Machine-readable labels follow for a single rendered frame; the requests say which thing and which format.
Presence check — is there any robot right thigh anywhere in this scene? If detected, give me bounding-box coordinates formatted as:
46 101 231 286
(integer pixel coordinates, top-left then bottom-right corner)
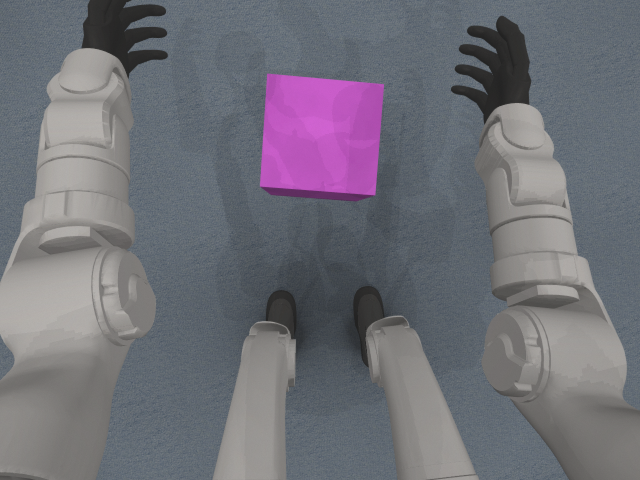
365 325 479 480

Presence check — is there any robot left forearm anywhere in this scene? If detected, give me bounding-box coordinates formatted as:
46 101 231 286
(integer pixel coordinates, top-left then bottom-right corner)
0 48 135 351

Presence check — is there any carton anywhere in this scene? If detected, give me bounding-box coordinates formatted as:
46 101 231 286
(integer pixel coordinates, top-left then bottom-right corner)
260 74 384 201

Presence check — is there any robot right upper arm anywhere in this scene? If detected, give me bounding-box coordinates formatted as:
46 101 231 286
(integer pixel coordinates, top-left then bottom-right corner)
481 305 640 480

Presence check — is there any left robot hand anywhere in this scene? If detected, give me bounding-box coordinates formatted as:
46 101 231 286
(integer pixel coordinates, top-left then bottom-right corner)
81 0 168 79

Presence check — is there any robot left upper arm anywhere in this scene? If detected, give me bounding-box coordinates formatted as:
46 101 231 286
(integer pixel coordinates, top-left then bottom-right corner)
0 245 156 480

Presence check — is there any robot right forearm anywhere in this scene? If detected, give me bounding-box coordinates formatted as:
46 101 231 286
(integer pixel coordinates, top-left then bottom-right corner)
474 103 627 385

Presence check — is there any robot left shin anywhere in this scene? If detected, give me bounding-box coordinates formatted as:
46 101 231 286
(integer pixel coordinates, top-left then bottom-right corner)
241 321 291 358

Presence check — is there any right robot hand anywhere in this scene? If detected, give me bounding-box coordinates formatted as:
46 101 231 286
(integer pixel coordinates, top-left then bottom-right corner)
451 16 531 125

